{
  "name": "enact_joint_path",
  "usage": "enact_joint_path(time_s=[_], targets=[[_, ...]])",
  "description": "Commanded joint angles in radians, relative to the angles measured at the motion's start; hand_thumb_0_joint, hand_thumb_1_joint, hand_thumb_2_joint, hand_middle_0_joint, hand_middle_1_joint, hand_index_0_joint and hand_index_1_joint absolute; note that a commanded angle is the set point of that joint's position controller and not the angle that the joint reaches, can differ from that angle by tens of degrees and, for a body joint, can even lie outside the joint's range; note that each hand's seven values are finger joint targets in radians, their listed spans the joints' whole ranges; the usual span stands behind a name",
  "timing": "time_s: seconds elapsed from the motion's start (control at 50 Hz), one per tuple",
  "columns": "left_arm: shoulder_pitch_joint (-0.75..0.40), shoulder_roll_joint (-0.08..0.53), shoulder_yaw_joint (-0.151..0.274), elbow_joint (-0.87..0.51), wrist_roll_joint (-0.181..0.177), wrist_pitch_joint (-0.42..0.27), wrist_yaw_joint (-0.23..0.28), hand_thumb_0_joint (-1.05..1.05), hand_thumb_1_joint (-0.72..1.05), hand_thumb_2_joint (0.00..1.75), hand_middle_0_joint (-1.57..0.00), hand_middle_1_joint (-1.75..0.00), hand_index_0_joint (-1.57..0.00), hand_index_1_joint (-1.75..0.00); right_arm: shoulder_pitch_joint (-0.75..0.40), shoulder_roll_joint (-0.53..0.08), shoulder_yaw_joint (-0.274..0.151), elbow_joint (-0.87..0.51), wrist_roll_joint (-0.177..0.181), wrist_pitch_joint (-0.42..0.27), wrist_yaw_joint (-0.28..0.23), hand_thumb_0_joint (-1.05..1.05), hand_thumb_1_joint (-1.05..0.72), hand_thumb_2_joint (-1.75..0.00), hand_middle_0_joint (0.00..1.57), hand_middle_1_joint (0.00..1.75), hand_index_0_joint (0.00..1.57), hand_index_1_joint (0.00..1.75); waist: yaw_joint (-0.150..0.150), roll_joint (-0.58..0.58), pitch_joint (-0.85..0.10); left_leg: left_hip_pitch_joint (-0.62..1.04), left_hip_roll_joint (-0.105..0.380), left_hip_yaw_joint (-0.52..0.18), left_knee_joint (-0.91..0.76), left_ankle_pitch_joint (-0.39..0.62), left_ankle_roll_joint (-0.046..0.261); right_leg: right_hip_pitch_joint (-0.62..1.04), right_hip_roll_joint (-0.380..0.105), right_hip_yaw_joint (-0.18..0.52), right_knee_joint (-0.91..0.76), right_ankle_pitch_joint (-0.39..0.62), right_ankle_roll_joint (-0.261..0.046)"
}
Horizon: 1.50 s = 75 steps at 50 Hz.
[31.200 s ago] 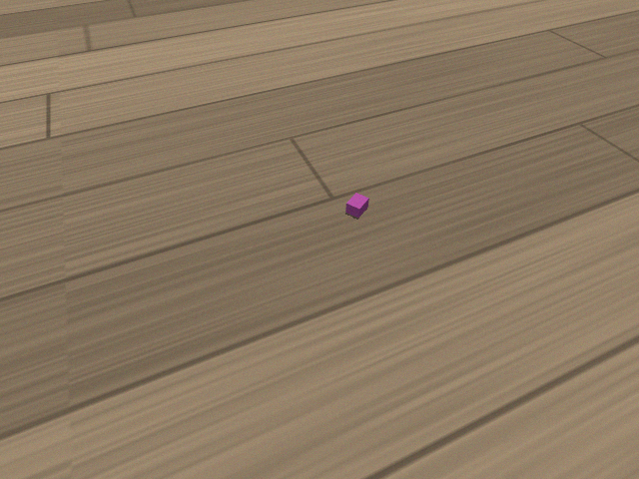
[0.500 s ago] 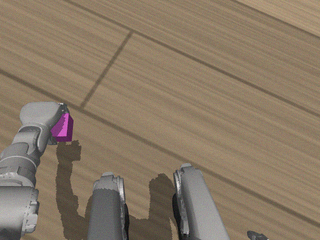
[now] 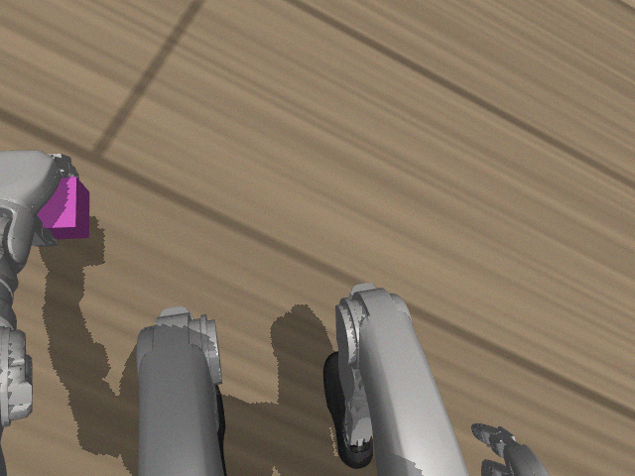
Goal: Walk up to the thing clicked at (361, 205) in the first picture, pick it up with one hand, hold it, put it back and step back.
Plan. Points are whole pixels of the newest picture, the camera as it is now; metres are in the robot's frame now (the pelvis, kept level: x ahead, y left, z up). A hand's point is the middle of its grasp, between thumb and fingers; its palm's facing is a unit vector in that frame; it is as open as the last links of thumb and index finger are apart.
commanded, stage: crouch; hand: left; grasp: from above
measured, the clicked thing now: (46, 209) +0.46 +0.31 -0.18
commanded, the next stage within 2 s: lower in 0.52 s
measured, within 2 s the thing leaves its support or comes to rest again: rests again in 1.86 s
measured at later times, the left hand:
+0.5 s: hand (49, 215) +0.46 +0.32 -0.21, palm faces -0.47 -0.02 -0.88, open 9.3 cm
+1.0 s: hand (62, 224) +0.46 +0.32 -0.26, palm faces -0.49 -0.05 -0.87, open 9.3 cm
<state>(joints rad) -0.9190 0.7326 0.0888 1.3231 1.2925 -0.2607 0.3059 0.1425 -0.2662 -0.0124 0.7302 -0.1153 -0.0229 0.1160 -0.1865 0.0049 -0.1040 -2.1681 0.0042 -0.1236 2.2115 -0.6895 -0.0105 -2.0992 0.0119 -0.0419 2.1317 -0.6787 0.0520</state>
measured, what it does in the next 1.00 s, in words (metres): lowers itself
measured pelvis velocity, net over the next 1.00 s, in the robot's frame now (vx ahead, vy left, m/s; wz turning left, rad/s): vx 0.00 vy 0.01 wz -0.07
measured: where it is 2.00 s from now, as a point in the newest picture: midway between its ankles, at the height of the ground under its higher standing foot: (280, 443)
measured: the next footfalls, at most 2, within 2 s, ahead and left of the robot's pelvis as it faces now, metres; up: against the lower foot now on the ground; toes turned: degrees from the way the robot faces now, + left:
none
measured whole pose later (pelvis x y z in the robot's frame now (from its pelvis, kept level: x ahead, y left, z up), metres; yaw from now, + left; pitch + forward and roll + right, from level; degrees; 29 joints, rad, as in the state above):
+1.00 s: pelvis +0.00 +0.01 -0.07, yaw -4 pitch +33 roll -11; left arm -1.02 0.93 0.13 1.53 1.38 -0.36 0.39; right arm 0.13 -0.28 0.13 0.71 -0.18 -0.01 0.15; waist -0.27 -0.05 0.01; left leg -2.35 -0.01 -0.19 2.47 -0.70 -0.01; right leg -2.25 0.03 -0.08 2.34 -0.68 0.06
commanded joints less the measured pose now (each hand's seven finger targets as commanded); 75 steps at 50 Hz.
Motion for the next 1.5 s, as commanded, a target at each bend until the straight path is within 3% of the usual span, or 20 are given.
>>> enact_joint_path(time_s=[0.0,0.1,0.14,0.22,0.26,0.4,0.48,0.72,0.88,1.0,1.06,1.1,1.18,1.26,1.28,1.3,1.32,1.38,1.44,1.48], targets=[[-0.34,0.295,0.041,-0.128,-0.019,-0.009,0.033,0.0,0.76,0.54,-1.03,-0.6,-1.08,-0.55,0.221,-0.23,-0.065,-0.014,0.002,0.002,-0.008,0.0,-0.91,-0.9,0.2,0.3,0.2,0.3,-0.019,0.243,-0.687,0.506,-0.008,0.082,-0.208,0.215,0.034,0.313,0.029,-0.072,-0.185,0.22,-0.085],[-0.311,0.296,0.038,-0.073,-0.008,-0.019,0.029,0.0,0.78,0.53,-1.05,-0.59,-1.1,-0.54,0.219,-0.24,-0.053,-0.013,-0.002,0.012,-0.003,0.0,-0.91,-0.9,0.2,0.3,0.2,0.3,-0.018,0.247,-0.656,0.497,-0.008,0.067,-0.187,0.211,0.028,0.26,0.028,-0.086,-0.144,0.21,-0.087],[-0.375,0.331,0.047,-0.112,-0.006,-0.03,0.032,0.0,0.77,0.54,-1.05,-0.59,-1.09,-0.54,0.22,-0.246,-0.048,-0.017,-0.004,0.013,-0.001,0.0,-0.91,-0.9,0.2,0.3,0.2,0.3,-0.027,0.282,-0.672,0.49,-0.008,0.066,-0.172,0.21,0.028,0.254,0.03,-0.088,-0.126,0.215,-0.089],[-0.36,0.334,0.045,-0.082,0.008,-0.037,0.041,0.0,0.78,0.5,-1.05,-0.57,-1.11,-0.52,0.217,-0.248,-0.031,-0.018,-0.008,0.015,0.003,0.0,-0.91,-0.9,0.2,0.3,0.2,0.3,-0.039,0.293,-0.644,0.478,-0.009,0.06,-0.155,0.202,0.025,0.22,0.031,-0.1,-0.103,0.206,-0.089],[-0.386,0.367,0.059,-0.101,0.009,-0.043,0.049,0.0,0.77,0.5,-1.05,-0.56,-1.1,-0.51,0.215,-0.25,-0.031,-0.017,-0.008,0.016,0.002,0.0,-0.91,-0.9,0.2,0.3,0.2,0.3,-0.028,0.305,-0.673,0.474,-0.01,0.067,-0.138,0.199,0.028,0.226,0.036,-0.099,-0.098,0.207,-0.089],[-0.417,0.373,0.043,-0.063,0.022,-0.051,0.061,0.0,0.79,0.5,-1.07,-0.54,-1.11,-0.49,0.207,-0.258,-0.006,-0.012,-0.018,0.013,0.005,0.0,-0.91,-0.9,0.2,0.3,0.2,0.3,-0.055,0.324,-0.62,0.435,-0.01,0.058,-0.114,0.154,0.025,0.169,0.036,-0.114,-0.067,0.174,-0.089],[-0.399,0.398,0.052,-0.049,0.02,-0.05,0.061,0.0,0.79,0.54,-1.08,-0.57,-1.12,-0.53,0.208,-0.264,0.001,-0.011,-0.021,0.013,0.007,0.0,-0.91,-0.9,0.2,0.3,0.2,0.3,-0.047,0.311,-0.624,0.423,-0.01,0.061,-0.095,0.166,0.029,0.18,0.037,-0.114,-0.058,0.187,-0.086],[-0.374,0.399,0.038,0.01,0.02,-0.062,0.061,0.0,0.78,0.53,-1.1,-0.51,-1.13,-0.49,0.203,-0.271,0.032,-0.017,-0.032,0.019,0.011,0.0,-0.91,-0.9,0.2,0.3,0.2,0.3,-0.071,0.298,-0.573,0.376,-0.008,0.051,-0.043,0.202,0.031,0.168,0.043,-0.131,-0.023,0.22,-0.082],[-0.406,0.455,0.066,0.049,0.052,-0.105,0.114,0.0,0.81,0.53,-1.11,-0.54,-1.14,-0.51,0.188,-0.284,0.054,-0.021,-0.053,0.017,0.013,0.0,-0.91,-0.9,0.2,0.3,0.2,0.3,-0.083,0.339,-0.553,0.384,-0.008,0.04,-0.024,0.192,0.024,0.128,0.048,-0.146,0.009,0.207,-0.085],[-0.411,0.471,0.073,0.092,0.083,-0.108,0.158,0.0,0.85,0.58,-1.15,-0.56,-1.17,-0.53,0.199,-0.294,0.067,-0.012,-0.076,0.002,0.018,0.0,-0.91,-0.9,0.2,0.3,0.2,0.3,-0.117,0.365,-0.545,0.393,-0.003,0.04,0.021,0.235,0.028,0.129,0.05,-0.155,0.029,0.255,-0.076],[-0.385,0.499,0.091,0.104,0.087,-0.096,0.171,0.0,0.85,0.58,-1.15,-0.55,-1.18,-0.53,0.197,-0.298,0.069,-0.015,-0.081,-0.003,0.021,0.0,-0.91,-0.9,0.2,0.3,0.2,0.3,-0.1,0.381,-0.579,0.418,0.0,0.035,0.025,0.259,0.025,0.134,0.053,-0.159,0.044,0.266,-0.078],[-0.4,0.493,0.087,0.113,0.08,-0.093,0.177,0.0,0.85,0.58,-1.12,-0.55,-1.15,-0.52,0.196,-0.305,0.075,-0.018,-0.086,-0.006,0.024,0.0,-0.9,-0.9,0.2,0.3,0.2,0.3,-0.121,0.372,-0.539,0.372,-0.002,0.034,0.024,0.234,0.025,0.135,0.053,-0.165,0.043,0.253,-0.077],[-0.387,0.498,0.077,0.136,0.075,-0.085,0.186,0.0,0.82,0.55,-1.11,-0.53,-1.14,-0.49,0.183,-0.307,0.088,-0.019,-0.091,-0.017,0.024,0.0,-0.9,-0.89,0.2,0.3,0.2,0.3,-0.122,0.363,-0.506,0.349,0.0,0.029,0.03,0.201,0.025,0.125,0.058,-0.169,0.044,0.229,-0.079],[-0.369,0.565,0.126,0.13,0.081,-0.082,0.199,0.0,0.83,0.53,-1.12,-0.52,-1.15,-0.48,0.189,-0.329,0.093,-0.028,-0.098,-0.022,0.023,0.0,-0.9,-0.9,0.2,0.3,0.2,0.3,-0.123,0.369,-0.544,0.363,0.004,0.027,0.052,0.252,0.025,0.172,0.059,-0.173,0.053,0.279,-0.076],[-0.368,0.534,0.101,0.129,0.082,-0.082,0.2,0.0,0.83,0.54,-1.12,-0.5,-1.15,-0.47,0.177,-0.319,0.099,-0.034,-0.098,-0.025,0.025,0.0,-0.9,-0.9,0.2,0.3,0.2,0.3,-0.121,0.377,-0.548,0.373,0.005,0.028,0.054,0.26,0.025,0.175,0.061,-0.171,0.058,0.287,-0.075],[-0.358,0.546,0.118,0.147,0.077,-0.081,0.204,0.0,0.84,0.55,-1.12,-0.52,-1.16,-0.49,0.176,-0.329,0.098,-0.03,-0.102,-0.023,0.025,0.0,-0.9,-0.9,0.2,0.3,0.2,0.3,-0.129,0.378,-0.537,0.372,0.006,0.02,0.051,0.256,0.022,0.155,0.061,-0.181,0.063,0.277,-0.078],[-0.365,0.516,0.092,0.154,0.073,-0.084,0.205,0.0,0.84,0.55,-1.12,-0.52,-1.15,-0.49,0.164,-0.327,0.103,-0.04,-0.103,-0.027,0.026,0.0,-0.9,-0.9,0.2,0.3,0.2,0.3,-0.137,0.39,-0.509,0.366,0.005,0.017,0.049,0.242,0.02,0.135,0.062,-0.184,0.062,0.263,-0.08],[-0.365,0.58,0.129,0.169,0.089,-0.083,0.216,0.0,0.81,0.55,-1.11,-0.5,-1.13,-0.47,0.174,-0.338,0.11,-0.032,-0.107,-0.031,0.025,0.0,-0.9,-0.9,0.2,0.3,0.2,0.3,-0.146,0.394,-0.482,0.361,0.009,0.013,0.063,0.244,0.017,0.124,0.064,-0.189,0.07,0.264,-0.083],[-0.354,0.583,0.127,0.172,0.09,-0.086,0.228,0.0,0.83,0.54,-1.12,-0.5,-1.15,-0.47,0.161,-0.334,0.124,-0.036,-0.115,-0.031,0.025,0.0,-0.9,-0.9,0.2,0.3,0.2,0.3,-0.144,0.396,-0.5,0.361,0.012,0.01,0.067,0.245,0.019,0.153,0.068,-0.187,0.069,0.273,-0.079],[-0.36,0.57,0.12,0.196,0.093,-0.088,0.231,0.0,0.83,0.55,-1.11,-0.52,-1.14,-0.49,0.163,-0.346,0.122,-0.042,-0.123,-0.035,0.025,0.0,-0.9,-0.9,0.2,0.3,0.2,0.3,-0.164,0.392,-0.454,0.339,0.011,0.009,0.067,0.224,0.017,0.133,0.067,-0.196,0.07,0.255,-0.082]])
